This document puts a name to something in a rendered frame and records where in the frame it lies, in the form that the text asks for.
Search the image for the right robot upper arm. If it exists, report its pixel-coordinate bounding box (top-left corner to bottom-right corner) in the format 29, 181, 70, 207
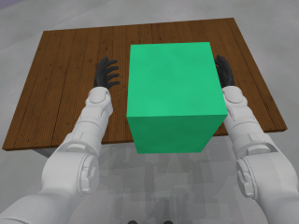
235, 151, 299, 224

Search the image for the left robot hand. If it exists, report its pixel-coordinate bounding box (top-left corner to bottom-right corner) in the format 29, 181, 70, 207
93, 56, 120, 90

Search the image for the carton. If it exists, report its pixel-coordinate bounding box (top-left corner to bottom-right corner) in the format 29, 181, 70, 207
126, 42, 228, 154

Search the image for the right robot forearm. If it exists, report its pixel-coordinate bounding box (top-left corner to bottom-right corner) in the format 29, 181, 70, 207
221, 86, 299, 191

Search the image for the left robot upper arm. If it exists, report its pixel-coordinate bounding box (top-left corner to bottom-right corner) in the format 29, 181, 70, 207
0, 151, 100, 224

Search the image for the right robot hand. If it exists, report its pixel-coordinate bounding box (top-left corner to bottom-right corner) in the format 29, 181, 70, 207
214, 54, 235, 88

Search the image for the table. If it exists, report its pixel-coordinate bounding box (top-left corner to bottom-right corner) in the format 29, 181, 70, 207
2, 18, 288, 158

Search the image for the left robot forearm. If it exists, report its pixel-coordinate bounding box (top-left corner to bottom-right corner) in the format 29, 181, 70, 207
41, 87, 113, 187

